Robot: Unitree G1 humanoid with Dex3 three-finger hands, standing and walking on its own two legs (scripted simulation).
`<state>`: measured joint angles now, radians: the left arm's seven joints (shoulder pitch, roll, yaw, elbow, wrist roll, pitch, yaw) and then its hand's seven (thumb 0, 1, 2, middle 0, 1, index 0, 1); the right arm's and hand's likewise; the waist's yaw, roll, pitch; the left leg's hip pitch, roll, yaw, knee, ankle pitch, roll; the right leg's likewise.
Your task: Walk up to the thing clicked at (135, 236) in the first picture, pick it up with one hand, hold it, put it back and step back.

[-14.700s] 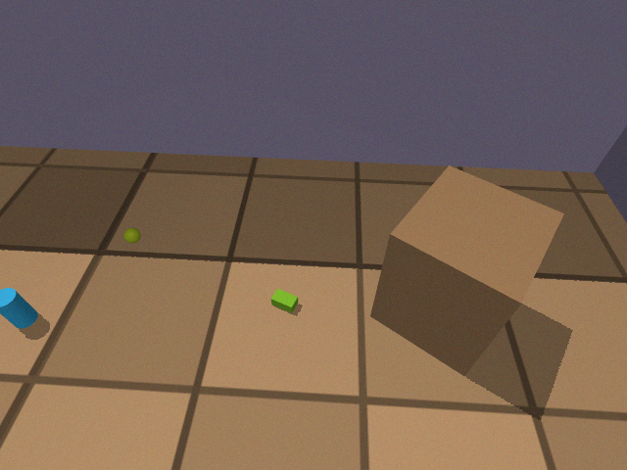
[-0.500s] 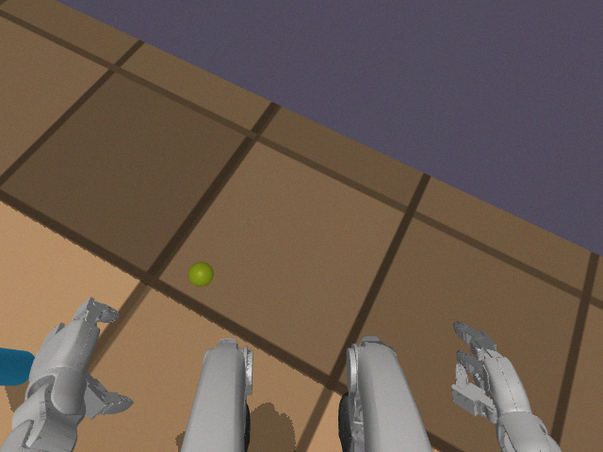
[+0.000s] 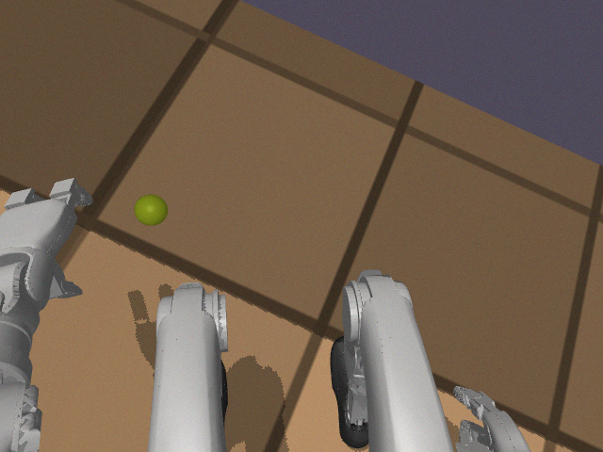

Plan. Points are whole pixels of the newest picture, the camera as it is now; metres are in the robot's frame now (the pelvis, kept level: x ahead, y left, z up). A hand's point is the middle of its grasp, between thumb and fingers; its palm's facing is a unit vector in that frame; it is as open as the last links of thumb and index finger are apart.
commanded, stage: rise first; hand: left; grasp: from above
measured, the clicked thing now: (151, 210) +0.51 +0.26 -0.37
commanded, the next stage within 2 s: approach in 1.12 s
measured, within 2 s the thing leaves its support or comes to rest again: neither
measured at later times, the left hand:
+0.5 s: hand (84, 227) +0.43 +0.32 -0.21, palm faces -0.45 -0.03 -0.89, open 13.7 cm
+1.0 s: hand (99, 219) +0.46 +0.31 -0.24, palm faces -0.46 -0.05 -0.89, open 14.1 cm
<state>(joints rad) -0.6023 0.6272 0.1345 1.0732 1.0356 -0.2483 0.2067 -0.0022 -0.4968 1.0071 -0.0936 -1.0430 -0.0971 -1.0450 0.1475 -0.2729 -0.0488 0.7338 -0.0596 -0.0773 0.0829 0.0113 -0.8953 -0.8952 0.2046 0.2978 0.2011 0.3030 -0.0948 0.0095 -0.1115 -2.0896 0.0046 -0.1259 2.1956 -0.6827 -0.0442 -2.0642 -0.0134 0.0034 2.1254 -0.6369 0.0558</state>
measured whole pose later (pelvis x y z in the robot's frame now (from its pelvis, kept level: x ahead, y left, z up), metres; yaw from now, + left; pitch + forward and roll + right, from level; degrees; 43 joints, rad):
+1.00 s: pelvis +0.01 +0.01 -0.07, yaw -3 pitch +34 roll -8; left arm -0.89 0.77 0.15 1.44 1.31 -0.28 0.42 0.00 -0.53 1.01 -0.09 -1.00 -0.09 -1.01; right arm 0.14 -0.27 0.03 0.76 -0.17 -0.04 0.15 0.00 -0.91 -0.90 0.20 0.30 0.20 0.30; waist -0.23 -0.01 -0.05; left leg -2.30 -0.02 -0.16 2.42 -0.72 -0.03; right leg -2.24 0.00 0.00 2.31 -0.67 0.07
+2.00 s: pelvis +0.01 +0.01 -0.07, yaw -4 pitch +33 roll -9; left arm -0.95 0.80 0.10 1.44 1.22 -0.22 0.31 0.00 -0.52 0.98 -0.10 -1.02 -0.11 -1.02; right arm 0.21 -0.29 0.12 0.70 -0.15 -0.02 0.17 0.00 -0.91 -0.89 0.21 0.30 0.20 0.30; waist -0.29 0.00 0.02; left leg -2.31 -0.01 -0.18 2.43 -0.70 -0.04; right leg -2.25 0.01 -0.02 2.30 -0.64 0.08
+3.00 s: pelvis +0.01 +0.02 -0.09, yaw -8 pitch +30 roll -13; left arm -1.08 0.96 0.16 1.69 1.34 -0.20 0.55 0.00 -0.48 1.00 -0.11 -0.98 -0.11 -0.99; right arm 0.16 -0.31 0.21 0.69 -0.25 -0.16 0.23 0.00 -0.91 -0.90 0.20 0.30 0.20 0.30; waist -0.40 -0.07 0.09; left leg -2.36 -0.01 -0.23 2.55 -0.74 -0.01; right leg -2.27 0.03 -0.06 2.36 -0.65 0.07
